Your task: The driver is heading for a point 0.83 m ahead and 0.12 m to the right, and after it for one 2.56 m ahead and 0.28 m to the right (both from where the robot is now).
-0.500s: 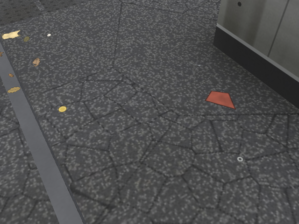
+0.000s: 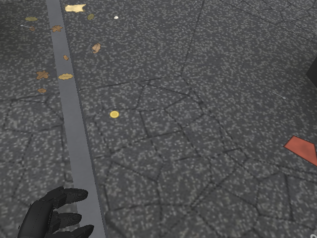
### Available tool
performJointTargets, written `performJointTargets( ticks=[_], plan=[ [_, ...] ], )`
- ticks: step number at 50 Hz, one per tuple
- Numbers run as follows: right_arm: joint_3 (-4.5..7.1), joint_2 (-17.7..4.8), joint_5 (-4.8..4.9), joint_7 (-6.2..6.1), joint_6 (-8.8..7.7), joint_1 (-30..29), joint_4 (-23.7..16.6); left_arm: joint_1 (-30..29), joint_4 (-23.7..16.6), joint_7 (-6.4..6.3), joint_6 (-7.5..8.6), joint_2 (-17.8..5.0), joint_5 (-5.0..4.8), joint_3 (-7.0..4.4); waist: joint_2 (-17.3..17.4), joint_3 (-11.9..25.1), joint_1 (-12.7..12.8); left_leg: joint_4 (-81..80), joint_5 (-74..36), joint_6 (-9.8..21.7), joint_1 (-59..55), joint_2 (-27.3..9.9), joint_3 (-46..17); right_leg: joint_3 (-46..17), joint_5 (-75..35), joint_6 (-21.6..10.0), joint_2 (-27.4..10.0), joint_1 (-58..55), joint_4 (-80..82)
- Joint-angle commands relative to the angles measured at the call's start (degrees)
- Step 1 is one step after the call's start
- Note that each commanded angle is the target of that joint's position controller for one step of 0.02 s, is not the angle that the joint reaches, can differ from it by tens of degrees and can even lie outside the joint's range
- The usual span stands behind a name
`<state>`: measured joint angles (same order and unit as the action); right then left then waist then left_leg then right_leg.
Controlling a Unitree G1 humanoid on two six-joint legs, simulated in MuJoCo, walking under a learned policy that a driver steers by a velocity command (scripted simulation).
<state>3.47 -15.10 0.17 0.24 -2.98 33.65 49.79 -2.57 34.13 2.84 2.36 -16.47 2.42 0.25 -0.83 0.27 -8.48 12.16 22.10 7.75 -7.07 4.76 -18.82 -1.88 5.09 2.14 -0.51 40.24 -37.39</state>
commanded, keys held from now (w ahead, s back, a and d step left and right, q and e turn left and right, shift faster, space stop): w+q+shift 0.12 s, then w+shift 0.02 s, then w+e+shift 0.86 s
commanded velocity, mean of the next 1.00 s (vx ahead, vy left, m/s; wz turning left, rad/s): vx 0.98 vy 0.00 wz -0.30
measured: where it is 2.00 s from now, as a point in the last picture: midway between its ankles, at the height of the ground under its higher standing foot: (158, 29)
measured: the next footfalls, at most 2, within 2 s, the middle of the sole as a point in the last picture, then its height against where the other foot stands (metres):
right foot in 0.06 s outside the picture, level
left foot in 0.46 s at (86, 215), level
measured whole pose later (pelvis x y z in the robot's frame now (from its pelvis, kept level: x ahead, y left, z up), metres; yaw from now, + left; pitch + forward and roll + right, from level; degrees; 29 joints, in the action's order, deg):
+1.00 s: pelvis +0.90 +0.02 -0.03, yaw -22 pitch -1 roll -1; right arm -0.2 -13.1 -2.7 -0.2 -5.3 12.9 43.1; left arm 14.7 45.3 1.0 -0.3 -19.2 1.1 -3.8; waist -0.4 -3.7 0.3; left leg 82.8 19.7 -1.2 18.0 -2.6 -2.9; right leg 4.7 15.8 -12.3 11.8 22.7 -39.1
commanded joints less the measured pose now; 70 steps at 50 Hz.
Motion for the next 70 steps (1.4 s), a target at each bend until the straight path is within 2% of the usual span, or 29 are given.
performJointTargets(
  ticks=[1,3,4,5,6,8,14,18,22,23,24,25,27,34,40,42,44,45,46,47,49,51,55,58,61,65,67,68,70],
  plan=[
    [2.9,-12.0,0.43,-0.66,-1.27,-5.2,-3.2,-3.2,-5.6,-1.11,1.65,-5.4,-0.68,-1.39,7.6,-0.8,6.3,5.7,-52.2,2.2,14.1,-9.2,-6.4,3.6,0.1,-2.1,5.3,-22.0,6.1],
    [3.8,-15.4,0.25,0.09,-2.4,-9.8,-3.9,19.4,0.2,-3.59,1.96,-11.0,-1.18,-4.1,5.9,11.6,18.0,30.5,-55.6,-0.7,24.4,-5.5,-4.3,-0.2,6.0,-4.4,1.7,-51.6,4.8],
    [2.38,-9.4,-0.29,0.23,-3.39,-10.8,-5.3,32.1,2.1,-5.17,2.1,-15.6,0.25,-5.99,-2.1,20.0,21.7,48.8,-30.4,-0.3,31.7,-1.4,0.4,-12.9,29.4,-6.0,-11.4,-64.6,6.6],
    [0.56,-3.7,2.47,0.28,-2.87,-7.2,-8.6,29.1,1.7,-4.96,2.09,-17.9,1.39,-6.15,-20.0,28.0,15.7,64.4,5.6,-1.3,44.0,4.0,6.2,-46.4,48.6,-10.8,-26.9,-70.4,19.5],
    [0.66,-7.8,0.84,-0.09,-1.72,-10.2,-7.4,21.8,1.1,-4.78,1.54,-13.5,1.08,-6.13,-13.0,17.9,14.1,67.8,-0.7,-0.6,49.2,-1.8,9.4,-46.8,50.8,-11.3,-24.2,-60.2,22.1],
    [0.63,-7.4,-1.94,1.3,-1.0,-15.9,-6.8,19.8,3.4,-4.16,1.75,-6.1,1.0,-4.46,-1.2,4.7,13.2,64.2,-6.6,-0.7,48.5,-5.9,12.0,-30.7,32.8,-12.2,-19.0,-45.0,22.4],
    [-1.76,-3.9,-3.98,3.56,-0.07,-29.0,-15.0,23.8,11.3,-2.85,4.61,-4.0,-1.33,-3.57,-4.6,-7.0,7.1,48.9,-5.7,-3.7,54.7,-10.3,12.1,-18.1,16.6,-15.0,-13.9,-32.0,30.9],
    [-3.06,-4.6,-2.57,5.45,-0.78,-32.4,-16.1,21.8,10.6,-1.83,4.77,-9.9,-2.2,-5.33,-3.1,-6.2,5.7,29.4,-19.9,-5.7,23.1,-6.2,20.6,-8.1,1.2,-12.8,-9.5,-13.3,37.3],
    [0.11,-10.7,-3.47,2.06,-0.97,-15.6,-10.1,26.2,12.5,-1.32,4.3,-14.3,-2.17,-6.14,1.2,5.9,-2.7,23.1,-11.8,-5.0,-0.5,-2.4,22.1,-2.9,-26.5,-9.8,-5.7,-20.0,4.6],
    [1.56,-15.0,-4.82,0.52,-1.3,-6.7,-9.0,25.8,12.3,-1.33,4.36,-11.1,-1.9,-5.27,3.5,11.0,-6.9,22.2,-1.3,-4.4,-12.1,-11.5,13.7,-1.5,-14.7,-8.4,-1.6,-10.2,-14.6],
    [1.96,-19.3,-6.49,-0.4,-1.93,-3.9,-9.6,29.3,9.7,-1.93,4.07,-1.0,-2.98,-3.17,17.1,17.0,-2.4,11.7,20.4,-3.3,-15.7,-30.0,-13.3,-2.7,24.6,-8.0,2.0,-0.5,-36.9],
    [2.15,-18.4,-4.83,-0.51,-1.41,-7.2,-10.3,29.2,8.4,-2.22,3.33,-4.9,-4.1,-3.88,15.9,18.0,-0.3,0.8,24.8,-1.4,-10.3,-32.2,-29.6,-4.2,18.6,-8.8,2.3,3.4,-43.6],
    [0.52,-9.9,-3.3,-0.28,-1.7,-16.6,-10.1,23.3,9.1,-1.61,1.92,-5.4,-2.28,-3.92,6.5,3.2,4.0,2.9,10.9,-0.9,3.1,-26.1,-9.5,-2.5,9.6,-8.4,-3.8,5.1,-40.3],
    [-1.01,-3.0,-1.2,0.26,-4.62,-15.1,-4.3,11.9,5.0,1.27,-1.97,-0.5,-0.92,-2.98,5.8,-5.5,9.2,-3.5,-26.7,-4.0,11.3,-18.2,22.5,1.7,1.3,-7.2,-6.4,6.6,-31.4],
    [0.17,-9.6,-1.53,-1.47,-4.35,-12.7,-2.7,4.3,2.0,2.84,-1.65,-2.2,-1.19,-1.85,3.6,-5.3,11.3,-0.7,-66.8,-6.2,7.5,-16.3,35.0,13.8,-7.0,-11.8,1.6,-10.5,-6.8],
    [1.35,-13.9,-2.06,-2.39,-2.58,-14.4,-3.7,15.9,5.0,2.0,-1.66,-5.9,-1.43,-3.09,6.8,1.9,18.3,15.9,-84.2,-6.6,4.5,-18.4,34.4,13.7,-1.4,-13.6,5.3,-22.8,-6.6],
    [1.92,-15.0,-2.69,-2.06,-0.87,-18.2,-5.3,37.0,11.8,-0.03,-1.69,-11.1,-1.47,-6.1,3.8,11.1,26.9,49.7,-68.5,-5.7,15.8,-17.0,32.2,7.1,4.6,-16.8,6.5,-48.2,-1.8],
    [0.32,-7.9,-3.12,-0.66,-1.28,-19.1,-6.1,31.6,11.9,-1.42,-2.53,-14.3,-2.73,-7.57,-10.1,4.7,21.3,72.1,-6.0,-7.2,33.4,-5.2,31.2,-3.7,7.4,-18.5,1.1,-52.0,1.2],
    [-0.84,-6.1,-1.82,-0.39,-2.46,-12.8,-13.3,26.8,8.5,-1.45,-3.16,-21.5,-0.68,-8.54,-17.5,14.4,13.0,87.6,7.5,-9.6,54.3,-0.9,20.6,-37.2,6.7,-30.9,-12.0,-67.4,10.0],
    [-1.18,-9.0,-2.38,-0.55,-4.08,-17.7,-14.1,27.3,6.8,-2.06,-3.28,-19.2,-0.99,-8.77,-5.6,15.8,16.4,85.1,2.4,-8.8,59.4,-3.8,13.2,-46.8,18.7,-31.2,-14.7,-66.6,20.9],
    [-1.53,-9.3,-2.83,-0.63,-4.62,-21.9,-13.9,24.5,9.0,-2.89,-1.94,-13.4,-1.31,-7.38,5.9,0.7,11.0,71.4,-2.1,-8.6,54.9,-8.9,13.1,-38.6,14.6,-25.6,-11.2,-46.4,24.5],
    [-2.08,-8.3,-4.65,-0.58,-2.15,-20.9,-13.4,21.8,8.9,-3.25,-0.01,-11.1,-1.72,-6.23,7.3,-3.2,6.7,64.5,-0.9,-10.3,46.9,-11.0,13.3,-29.3,3.8,-23.8,-6.3,-32.3,24.3],
    [-3.52,-4.7,-4.11,0.62,-0.19,-30.4,-17.9,22.4,9.3,-2.72,2.29,-10.2,-2.21,-5.81,4.6,-6.9,7.4,43.5,-9.8,-12.1,41.3,-12.2,18.4,-19.0,-3.6,-21.6,0.1,-19.9,28.2],
    [-4.71,-1.5,-2.4,1.82,-1.01,-35.4,-18.3,26.9,11.5,-1.85,3.69,-8.1,-3.42,-5.28,2.4,-5.5,12.3,26.5,-32.8,-8.4,32.2,-10.0,22.6,-12.3,-16.5,-16.1,1.3,-22.1,31.2],
    [-3.7,-4.1,-1.4,1.53,-1.03,-38.3,-18.3,29.6,13.4,-1.99,4.45,-9.7,-2.62,-5.34,0.2,-4.8,14.6,18.8,-35.0,-4.4,34.3,-8.1,23.8,-9.6,-27.9,-13.1,-2.6,-37.2,31.4],
    [-0.59,-10.2,-0.88,0.63,-1.07,-21.5,-12.9,28.1,14.4,-3.99,2.95,-13.6,0.75,-5.94,-5.8,5.7,4.8,19.3,-17.1,-0.1,22.4,-0.2,25.5,-4.1,-64.9,-9.6,-7.2,-50.8,8.1],
    [1.88,-15.0,-1.05,-0.66,-0.01,2.8,-6.2,20.8,11.9,-4.66,2.18,-10.5,1.86,-5.11,0.5,14.0,-7.2,22.3,-3.8,4.3,-2.6,-7.5,15.6,2.0,-41.9,-8.4,-2.4,-32.2,-32.6],
    [3.01,-18.6,-1.68,-0.05,0.38,-0.7,-5.3,27.1,9.1,-2.94,3.51,-3.7,-1.55,-3.55,24.3,17.0,3.0,10.5,6.0,14.7,-17.0,-20.9,-24.4,0.7,16.4,-3.1,10.2,-4.5,-52.9],
    [2.45,-12.1,-1.04,1.05,0.33,-10.6,-7.8,18.1,7.3,-2.95,4.98,-7.5,-0.05,-2.45,3.1,7.7,3.2,3.0,8.3,14.9,-7.7,-20.7,-24.7,-6.6,11.7,-4.8,2.1,5.1,-49.5]
  ],
)
Velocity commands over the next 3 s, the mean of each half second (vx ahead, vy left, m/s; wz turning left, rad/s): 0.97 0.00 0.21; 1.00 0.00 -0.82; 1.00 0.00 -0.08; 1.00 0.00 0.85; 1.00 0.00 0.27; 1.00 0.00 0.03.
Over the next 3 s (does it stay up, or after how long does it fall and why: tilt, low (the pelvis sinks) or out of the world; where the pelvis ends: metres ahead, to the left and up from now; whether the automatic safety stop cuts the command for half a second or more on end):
stays up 2.75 -0.15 -0.01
